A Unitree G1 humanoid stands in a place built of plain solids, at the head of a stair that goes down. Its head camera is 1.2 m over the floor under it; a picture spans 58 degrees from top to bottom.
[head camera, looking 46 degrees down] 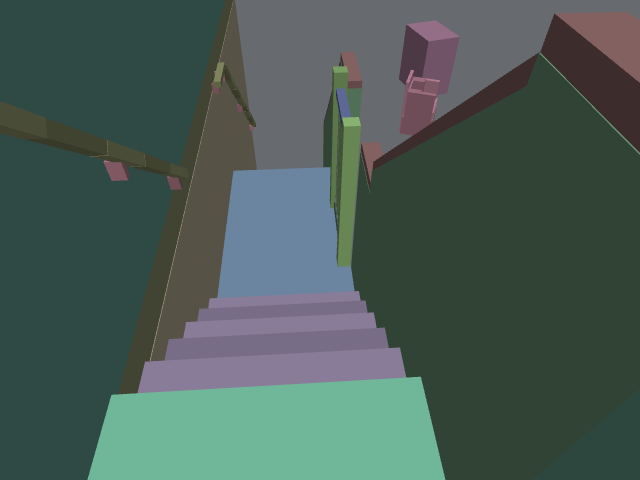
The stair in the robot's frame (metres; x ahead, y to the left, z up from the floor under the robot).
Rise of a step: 0.18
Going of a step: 0.20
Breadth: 0.90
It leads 4 degrees to the left of straight ahead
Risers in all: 6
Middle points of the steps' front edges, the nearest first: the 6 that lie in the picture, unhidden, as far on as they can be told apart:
0.57 0.15 0.00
0.77 0.16 -0.18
0.97 0.17 -0.36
1.17 0.19 -0.54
1.37 0.20 -0.72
1.57 0.21 -0.90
